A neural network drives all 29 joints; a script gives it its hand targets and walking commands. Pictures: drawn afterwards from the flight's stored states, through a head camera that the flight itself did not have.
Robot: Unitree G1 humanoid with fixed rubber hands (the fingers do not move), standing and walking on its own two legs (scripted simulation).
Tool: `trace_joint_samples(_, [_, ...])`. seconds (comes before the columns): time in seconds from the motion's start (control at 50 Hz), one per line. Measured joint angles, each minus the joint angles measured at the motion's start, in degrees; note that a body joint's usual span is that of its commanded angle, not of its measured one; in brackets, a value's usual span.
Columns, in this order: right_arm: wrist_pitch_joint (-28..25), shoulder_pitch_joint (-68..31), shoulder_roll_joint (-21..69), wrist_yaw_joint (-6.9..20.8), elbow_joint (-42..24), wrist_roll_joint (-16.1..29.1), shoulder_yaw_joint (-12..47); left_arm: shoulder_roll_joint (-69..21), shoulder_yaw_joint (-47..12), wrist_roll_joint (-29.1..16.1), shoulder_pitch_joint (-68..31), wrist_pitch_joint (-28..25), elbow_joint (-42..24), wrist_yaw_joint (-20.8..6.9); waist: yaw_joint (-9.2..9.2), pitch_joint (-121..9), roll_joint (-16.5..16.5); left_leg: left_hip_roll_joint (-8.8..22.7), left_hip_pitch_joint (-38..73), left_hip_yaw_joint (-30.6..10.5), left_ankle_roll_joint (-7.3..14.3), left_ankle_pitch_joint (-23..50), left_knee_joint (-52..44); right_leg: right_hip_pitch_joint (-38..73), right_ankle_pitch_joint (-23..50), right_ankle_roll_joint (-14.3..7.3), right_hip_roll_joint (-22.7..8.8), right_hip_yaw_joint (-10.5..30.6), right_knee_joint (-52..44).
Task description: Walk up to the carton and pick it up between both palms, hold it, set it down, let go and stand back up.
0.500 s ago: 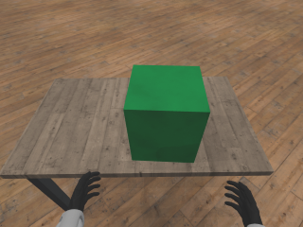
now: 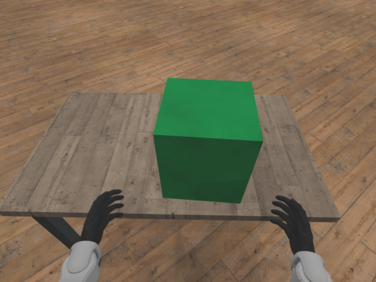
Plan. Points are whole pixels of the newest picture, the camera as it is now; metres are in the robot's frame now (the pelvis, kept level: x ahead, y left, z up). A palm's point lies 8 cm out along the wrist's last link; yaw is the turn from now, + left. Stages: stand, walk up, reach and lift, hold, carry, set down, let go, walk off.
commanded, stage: reach and lift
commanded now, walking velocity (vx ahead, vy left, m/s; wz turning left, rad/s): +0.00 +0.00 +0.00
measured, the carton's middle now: (205, 142) +0.43 -0.01 +0.04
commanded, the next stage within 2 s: none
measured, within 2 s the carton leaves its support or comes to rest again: neither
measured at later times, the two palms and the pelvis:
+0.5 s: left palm (97, 174) +0.29 +0.22 +0.08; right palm (308, 194) +0.27 -0.21 +0.07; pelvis +0.00 +0.02 +0.00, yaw -2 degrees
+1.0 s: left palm (103, 129) +0.37 +0.22 +0.13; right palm (310, 148) +0.34 -0.22 +0.12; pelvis +0.00 +0.00 +0.00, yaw -1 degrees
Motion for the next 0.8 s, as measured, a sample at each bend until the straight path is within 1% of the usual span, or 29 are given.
trace_joint_samples(0.06, [2.36,-1.69,-0.42,-0.1,-1.2,0.55,-0.35,0.6,-0.25,-0.62,-0.79,3.48,-2.23,0.62,0.0,0.02,-0.23,-0.05,-0.27,0.08,0.09,0.01,-0.02,-0.19,0.19,0.07,-0.03,0.09,-0.25])
trace_joint_samples(0.16, [7.24,-5.51,-1.93,-0.43,-4.3,2.22,-1.21,0.71,0.82,-0.79,-3.57,11.15,-7.86,1.35,0.04,-0.14,-0.27,-0.2,-0.19,0.47,0.26,0.52,-0.97,-0.07,1.03,0.36,-0.06,0.5,-1.56])
trace_joint_samples(0.26, [11.65,-9.4,-3.67,-0.94,-6.47,3.86,-2.05,-0.34,3.88,0.54,-7.86,18.95,-12.26,0.84,-0.08,-0.03,0.1,-0.33,0.64,0.97,0.49,1.32,-2.6,0.88,2.31,0.67,-0.01,0.99,-3.79])
trace_joint_samples(0.38, [15.83,-12.44,-5.42,-1.1,-8.0,4.98,-2.86,-1.73,7.08,1.73,-12.65,25.88,-14.2,0.03,-0.49,0.31,0.72,-0.48,0.86,1.45,0.79,1.89,-3.77,1.21,3.36,0.94,-0.02,1.47,-5.53])
trace_joint_samples(0.48, [18.53,-14.69,-6.8,-0.98,-9.56,5.82,-3.37,-2.3,8.59,1.77,-15.53,30.01,-15.45,-0.03,-0.82,0.46,1.04,-0.51,-0.41,1.81,0.9,1.95,-3.68,-0.1,3.68,1.05,-0.02,1.84,-5.65])
trace_joint_samples(0.6, [20.99,-19.2,-8.75,-1.11,-10.51,7.4,-3.29,-2.14,10.15,1.63,-19.44,33.68,-16.57,-0.13,-1.06,0.47,1.1,-0.4,-2.19,2.09,0.85,2.02,-3.38,-1.92,3.94,0.98,0.12,2.13,-5.52])
trace_joint_samples(0.8, [25.3,-28.89,-10.52,-2.33,-7.22,9.57,-2.26,-0.42,13.27,1.98,-28.32,39.67,-14.81,-0.94,-1.84,0.0,0.6,-0.09,-3.8,1.57,0.46,2.43,-3.38,-3.27,4.22,0.56,0.38,1.61,-5.7])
